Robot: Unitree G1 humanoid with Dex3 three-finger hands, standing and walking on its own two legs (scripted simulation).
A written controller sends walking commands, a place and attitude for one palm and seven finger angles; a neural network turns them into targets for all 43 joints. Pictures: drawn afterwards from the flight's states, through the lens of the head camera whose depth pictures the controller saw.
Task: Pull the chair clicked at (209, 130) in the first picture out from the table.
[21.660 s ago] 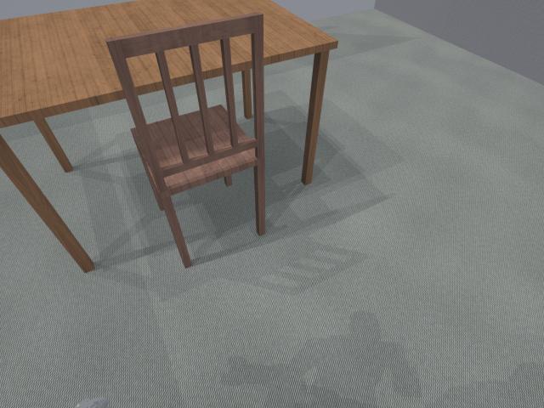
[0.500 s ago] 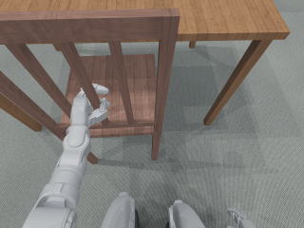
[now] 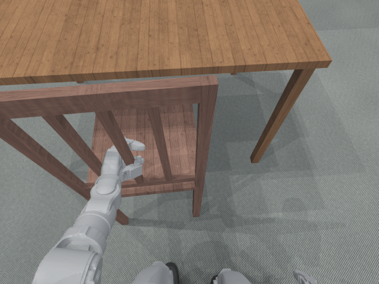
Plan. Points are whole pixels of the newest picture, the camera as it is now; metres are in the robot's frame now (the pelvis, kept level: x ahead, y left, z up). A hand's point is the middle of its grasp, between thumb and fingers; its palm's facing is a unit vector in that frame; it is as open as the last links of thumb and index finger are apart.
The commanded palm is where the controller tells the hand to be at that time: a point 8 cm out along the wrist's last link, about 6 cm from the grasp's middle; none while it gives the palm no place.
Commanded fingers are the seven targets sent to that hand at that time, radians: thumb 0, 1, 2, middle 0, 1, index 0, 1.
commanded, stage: step backward, pulling the chair out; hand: left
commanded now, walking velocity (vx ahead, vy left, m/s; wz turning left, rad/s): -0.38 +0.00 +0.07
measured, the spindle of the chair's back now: (126, 154) +0.40 +0.15 -0.03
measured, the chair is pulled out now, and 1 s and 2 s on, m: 0.10 0.22 0.39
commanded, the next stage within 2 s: none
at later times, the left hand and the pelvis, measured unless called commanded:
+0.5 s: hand (136, 197) +0.30 +0.12 -0.06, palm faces -0.01 -0.99 -0.15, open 5.2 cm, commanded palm +0.31 +0.17 -0.05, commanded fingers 0.00 0.90 0.90 -0.50 -1.45 -0.50 -1.45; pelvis -0.05 +0.00 +0.00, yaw +1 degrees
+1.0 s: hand (132, 216) +0.26 +0.13 -0.06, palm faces -0.01 -0.99 -0.17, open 5.2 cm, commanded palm +0.24 +0.18 -0.06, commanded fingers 0.00 0.90 0.90 -0.50 -1.45 -0.50 -1.45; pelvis -0.11 +0.01 +0.00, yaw +2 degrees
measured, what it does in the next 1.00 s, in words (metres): walks backwards: left foot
